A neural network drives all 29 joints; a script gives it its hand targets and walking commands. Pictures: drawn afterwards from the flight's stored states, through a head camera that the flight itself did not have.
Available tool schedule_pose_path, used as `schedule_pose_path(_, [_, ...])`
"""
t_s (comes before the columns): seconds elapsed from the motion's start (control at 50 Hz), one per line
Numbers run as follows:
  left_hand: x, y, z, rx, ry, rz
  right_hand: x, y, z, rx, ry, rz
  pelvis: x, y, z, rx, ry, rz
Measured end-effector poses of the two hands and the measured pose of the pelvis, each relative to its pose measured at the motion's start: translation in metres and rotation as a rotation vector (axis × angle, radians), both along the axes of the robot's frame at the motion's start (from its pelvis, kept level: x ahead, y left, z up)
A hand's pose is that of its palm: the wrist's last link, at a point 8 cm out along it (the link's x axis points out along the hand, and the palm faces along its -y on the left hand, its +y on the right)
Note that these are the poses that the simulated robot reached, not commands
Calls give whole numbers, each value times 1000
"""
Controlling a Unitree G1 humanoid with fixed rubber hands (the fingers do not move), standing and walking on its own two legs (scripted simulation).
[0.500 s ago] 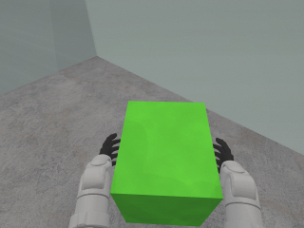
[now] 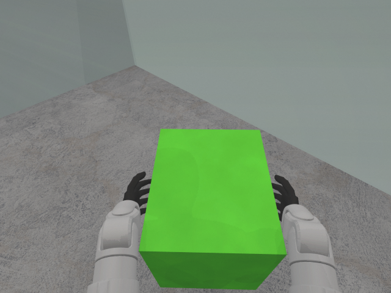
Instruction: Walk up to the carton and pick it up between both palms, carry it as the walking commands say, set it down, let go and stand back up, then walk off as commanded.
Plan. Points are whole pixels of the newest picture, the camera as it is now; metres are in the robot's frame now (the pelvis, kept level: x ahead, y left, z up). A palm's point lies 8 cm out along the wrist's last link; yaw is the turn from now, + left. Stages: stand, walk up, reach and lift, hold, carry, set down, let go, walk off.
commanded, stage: reach and lift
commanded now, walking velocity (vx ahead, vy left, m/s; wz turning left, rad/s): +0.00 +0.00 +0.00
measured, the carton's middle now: (208, 210) +0.32 +0.00 -0.02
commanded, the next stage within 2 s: hold in 0.62 s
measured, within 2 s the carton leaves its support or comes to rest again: neither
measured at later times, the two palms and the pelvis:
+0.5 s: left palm (133, 207) +0.28 +0.16 +0.04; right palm (290, 211) +0.28 -0.16 +0.04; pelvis +0.01 +0.00 +0.00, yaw +0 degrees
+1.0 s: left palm (132, 210) +0.27 +0.16 +0.04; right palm (291, 215) +0.27 -0.16 +0.04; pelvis +0.00 +0.00 +0.00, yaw +0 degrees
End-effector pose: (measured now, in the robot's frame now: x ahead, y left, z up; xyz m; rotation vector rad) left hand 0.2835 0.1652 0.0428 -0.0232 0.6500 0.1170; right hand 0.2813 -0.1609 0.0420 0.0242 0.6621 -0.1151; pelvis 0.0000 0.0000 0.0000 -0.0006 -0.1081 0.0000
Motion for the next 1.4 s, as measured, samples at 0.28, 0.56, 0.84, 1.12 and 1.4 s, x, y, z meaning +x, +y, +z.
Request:
schedule_pose_path(0.28, [3,-3,2,4,-2,5,5,-3,1,-3,-2,8,5,-7,1,-1,9,-2])
schedule_pose_path(0.56, [-5,-2,0,-2,-2,3,-4,-2,0,-3,-2,0,8,-3,1,-1,3,-2])
schedule_pose_path(0.84, [-10,-2,0,-2,-2,2,-11,-2,0,1,-3,-5,1,0,0,0,-6,-5])
schedule_pose_path(1.12, [-9,-3,1,4,-1,6,-9,-3,-1,0,-2,3,-3,-2,0,0,-8,-3])
schedule_pose_path(1.4, [-9,-4,1,6,-1,11,-6,-4,-1,-2,-2,10,0,-4,0,0,-6,0])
